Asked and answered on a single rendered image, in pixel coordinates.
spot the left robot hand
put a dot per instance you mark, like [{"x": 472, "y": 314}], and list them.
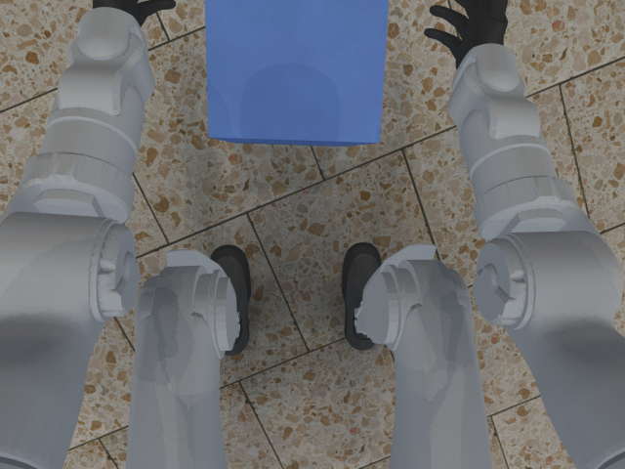
[{"x": 139, "y": 11}]

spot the carton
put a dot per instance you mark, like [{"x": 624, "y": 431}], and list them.
[{"x": 296, "y": 72}]

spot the robot left upper arm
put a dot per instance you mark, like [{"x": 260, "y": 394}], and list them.
[{"x": 61, "y": 278}]

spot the robot left forearm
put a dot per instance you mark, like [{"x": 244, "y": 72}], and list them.
[{"x": 93, "y": 134}]

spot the robot left shin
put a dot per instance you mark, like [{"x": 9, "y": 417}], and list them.
[{"x": 176, "y": 258}]

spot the left robot foot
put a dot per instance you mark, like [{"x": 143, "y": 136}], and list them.
[{"x": 234, "y": 262}]

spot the right robot hand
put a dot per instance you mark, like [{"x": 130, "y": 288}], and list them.
[{"x": 487, "y": 23}]

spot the robot right forearm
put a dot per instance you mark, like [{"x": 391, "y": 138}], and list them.
[{"x": 508, "y": 161}]

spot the robot right upper arm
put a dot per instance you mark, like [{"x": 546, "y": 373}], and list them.
[{"x": 556, "y": 294}]

